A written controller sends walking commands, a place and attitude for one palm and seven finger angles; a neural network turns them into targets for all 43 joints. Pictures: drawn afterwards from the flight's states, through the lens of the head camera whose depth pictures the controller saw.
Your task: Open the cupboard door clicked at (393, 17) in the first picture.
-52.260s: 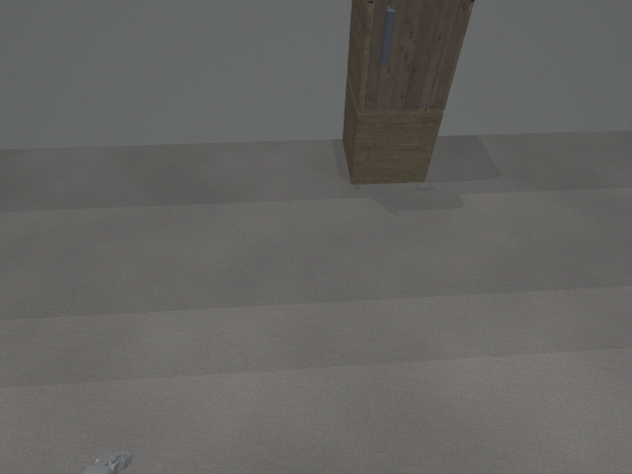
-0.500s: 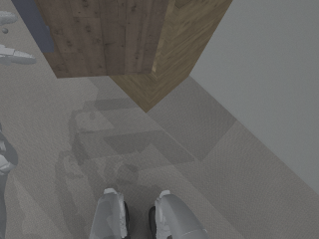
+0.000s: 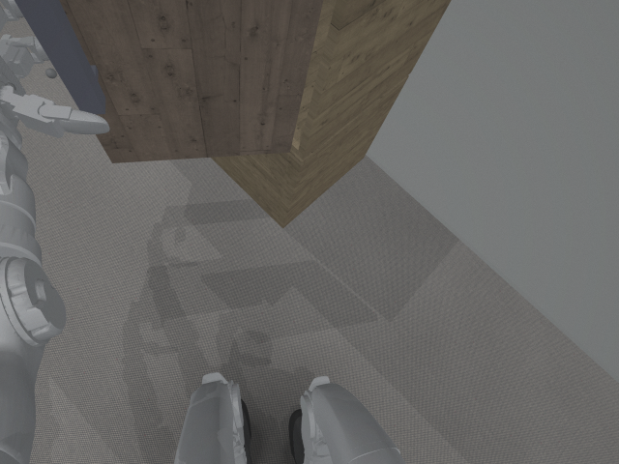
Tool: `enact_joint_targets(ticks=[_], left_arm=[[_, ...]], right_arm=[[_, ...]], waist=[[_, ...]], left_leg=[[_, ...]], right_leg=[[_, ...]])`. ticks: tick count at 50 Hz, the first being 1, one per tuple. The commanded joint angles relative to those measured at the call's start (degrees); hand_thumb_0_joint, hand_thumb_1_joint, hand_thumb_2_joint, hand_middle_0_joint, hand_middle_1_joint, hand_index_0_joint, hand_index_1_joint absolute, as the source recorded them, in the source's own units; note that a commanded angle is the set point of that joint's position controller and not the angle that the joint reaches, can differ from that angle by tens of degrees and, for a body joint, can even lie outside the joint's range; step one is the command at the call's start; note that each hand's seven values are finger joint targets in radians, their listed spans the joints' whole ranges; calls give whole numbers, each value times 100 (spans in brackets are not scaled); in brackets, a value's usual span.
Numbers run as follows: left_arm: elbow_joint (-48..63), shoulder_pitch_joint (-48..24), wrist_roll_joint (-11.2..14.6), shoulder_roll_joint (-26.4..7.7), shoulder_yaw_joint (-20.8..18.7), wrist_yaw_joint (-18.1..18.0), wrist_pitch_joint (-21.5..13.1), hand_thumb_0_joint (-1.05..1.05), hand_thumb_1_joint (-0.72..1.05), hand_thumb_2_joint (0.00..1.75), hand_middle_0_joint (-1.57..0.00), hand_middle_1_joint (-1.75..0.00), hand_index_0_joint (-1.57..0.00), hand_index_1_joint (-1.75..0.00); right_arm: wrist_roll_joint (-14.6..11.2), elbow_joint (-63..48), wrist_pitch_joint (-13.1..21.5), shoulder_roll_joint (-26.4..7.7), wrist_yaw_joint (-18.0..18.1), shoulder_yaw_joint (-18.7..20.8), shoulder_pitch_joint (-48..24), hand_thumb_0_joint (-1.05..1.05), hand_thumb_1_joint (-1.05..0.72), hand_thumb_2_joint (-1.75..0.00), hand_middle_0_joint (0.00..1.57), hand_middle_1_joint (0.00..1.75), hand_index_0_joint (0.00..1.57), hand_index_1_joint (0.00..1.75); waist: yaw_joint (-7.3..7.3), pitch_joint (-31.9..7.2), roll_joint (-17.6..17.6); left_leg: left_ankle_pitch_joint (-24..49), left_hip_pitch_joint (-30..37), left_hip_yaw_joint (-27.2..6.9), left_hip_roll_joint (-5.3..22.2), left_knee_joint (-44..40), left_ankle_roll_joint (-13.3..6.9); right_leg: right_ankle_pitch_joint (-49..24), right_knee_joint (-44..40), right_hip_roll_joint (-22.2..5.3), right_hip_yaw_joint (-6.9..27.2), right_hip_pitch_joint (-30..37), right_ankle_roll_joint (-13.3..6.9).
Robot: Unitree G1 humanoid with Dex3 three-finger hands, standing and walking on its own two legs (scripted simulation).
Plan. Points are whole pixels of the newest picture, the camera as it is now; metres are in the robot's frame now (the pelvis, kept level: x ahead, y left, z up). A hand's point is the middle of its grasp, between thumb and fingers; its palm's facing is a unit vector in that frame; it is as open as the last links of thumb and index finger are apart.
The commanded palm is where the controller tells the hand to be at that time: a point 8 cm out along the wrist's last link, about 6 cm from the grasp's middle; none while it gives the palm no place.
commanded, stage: slide the fingers in behind the handle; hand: left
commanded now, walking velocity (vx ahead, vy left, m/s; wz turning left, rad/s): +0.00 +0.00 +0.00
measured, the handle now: (65, 35) +0.60 +0.22 +0.08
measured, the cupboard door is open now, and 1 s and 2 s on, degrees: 54 54 55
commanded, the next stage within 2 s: close the thumb around the handle in 1.08 s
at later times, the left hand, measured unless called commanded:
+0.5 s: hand (78, 74) +0.56 +0.21 +0.07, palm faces +0.08 -1.00 -0.02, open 13.8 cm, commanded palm +0.54 +0.23 +0.07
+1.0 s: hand (92, 75) +0.56 +0.20 +0.07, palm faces +0.09 -1.00 +0.00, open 14.0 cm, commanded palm +0.54 +0.22 +0.07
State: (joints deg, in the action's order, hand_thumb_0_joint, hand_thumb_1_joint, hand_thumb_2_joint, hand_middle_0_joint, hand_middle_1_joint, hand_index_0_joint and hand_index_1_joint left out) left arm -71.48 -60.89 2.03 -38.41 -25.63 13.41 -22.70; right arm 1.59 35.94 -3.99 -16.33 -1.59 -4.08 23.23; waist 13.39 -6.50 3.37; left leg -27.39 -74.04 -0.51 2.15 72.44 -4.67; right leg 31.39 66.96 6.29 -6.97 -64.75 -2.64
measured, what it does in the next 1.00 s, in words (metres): stands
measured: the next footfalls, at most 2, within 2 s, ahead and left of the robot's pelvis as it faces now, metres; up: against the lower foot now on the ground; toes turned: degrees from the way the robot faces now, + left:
none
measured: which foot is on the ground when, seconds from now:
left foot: down 0.00-1.00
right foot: down 0.00-1.00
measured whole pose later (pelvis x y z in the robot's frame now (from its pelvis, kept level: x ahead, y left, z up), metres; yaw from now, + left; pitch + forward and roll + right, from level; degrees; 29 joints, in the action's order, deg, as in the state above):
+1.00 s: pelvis +0.01 +0.00 +0.00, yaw +1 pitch +29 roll -7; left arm -71.8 -61.0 2.3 -32.7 -22.4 8.3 -23.8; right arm 2.2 37.1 -3.7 -15.4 -3.0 -3.2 23.6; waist 13.0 -7.1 3.7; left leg -27.8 -73.6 -0.5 1.7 72.3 -4.4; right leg 32.1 67.2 6.0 -6.9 -64.4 -2.9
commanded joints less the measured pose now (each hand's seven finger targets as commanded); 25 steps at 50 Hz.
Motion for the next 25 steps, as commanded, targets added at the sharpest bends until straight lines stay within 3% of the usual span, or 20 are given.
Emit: enact_joint_targets(ticks=[1,2,3,5,9,15,17,18,19,22,25], left_arm=[[1004,-2583,92,-1339,88,24,-214,0,-50,30,-30,-120,-30,-120],[1029,-2640,112,-1101,247,46,-207,0,-50,30,-30,-120,-30,-120],[940,-2541,119,-1138,195,46,-164,0,-50,30,-30,-120,-30,-120],[1034,-2758,141,-1160,220,23,-156,0,-50,30,-30,-120,-30,-120],[1378,-2766,216,-1135,90,-48,-336,0,-50,30,-30,-120,-30,-120],[854,-2561,55,-1269,49,-211,-187,0,-50,30,-30,-120,-30,-120],[972,-2722,44,-1229,100,-241,-212,0,-50,30,-30,-120,-30,-120],[1169,-2822,46,-1291,59,-244,-269,0,-50,30,-30,-120,-30,-120],[1238,-2716,43,-1297,44,-234,-301,0,-50,30,-30,-120,-30,-120],[1288,-2536,114,-907,238,-173,-324,0,-50,30,-30,-120,-30,-120],[1182,-2553,185,-825,268,-149,-231,0,-50,30,-30,-120,-30,-120]], right_arm=[[-21,-70,-24,-1244,117,435,1279,0,-90,-90,20,30,20,30],[-14,-63,-5,-1217,112,442,1290,0,-90,-90,20,30,20,30],[-28,-57,-3,-1234,111,441,1282,0,-90,-90,20,30,20,30],[-13,-58,-3,-1237,130,440,1285,0,-90,-90,20,30,20,30],[17,-34,46,-1191,98,473,1292,0,-90,-90,20,30,20,30],[1,-66,13,-1171,68,416,1294,0,-90,-90,20,30,20,30],[18,-77,34,-1149,64,407,1310,0,-90,-90,20,30,20,30],[17,-71,36,-1162,68,434,1300,0,-90,-90,20,30,20,30],[19,-77,28,-1145,58,444,1309,0,-90,-90,20,30,20,30],[22,-62,31,-1119,18,467,1313,0,-90,-90,20,30,20,30],[-2,-33,5,-1130,23,485,1323,0,-90,-90,20,30,20,30]], waist=[[163,-3007,1117],[194,-2980,1236],[143,-2983,1144],[209,-2952,1131],[106,-3456,1295],[136,-2901,910],[163,-2983,1029],[153,-3211,1105],[79,-3360,1209],[91,-3382,1273],[162,-3231,1008]], left_leg=[[2184,3839,-940,172,-679,228],[2233,3979,-992,173,-706,241],[2169,3930,-973,172,-708,239],[2135,3881,-980,172,-680,223],[2616,4187,-959,163,-597,247],[2199,3314,-755,103,-535,165],[2226,3338,-754,95,-521,156],[2366,3481,-743,110,-485,164],[2496,3601,-734,104,-483,181],[2704,3857,-808,108,-504,209],[2545,3684,-759,99,-524,178]], right_leg=[[-1484,-815,-103,417,-41,84],[-1474,-804,-107,395,-187,69],[-1444,-828,-107,397,-158,77],[-1432,-818,-112,405,-188,75],[-1711,-752,-104,429,-53,56],[-1698,-800,-97,501,298,99],[-1722,-767,-89,510,296,86],[-1842,-750,-104,534,316,96],[-1946,-741,-99,539,398,84],[-2017,-703,-89,483,250,59],[-2017,-801,-81,506,378,95]])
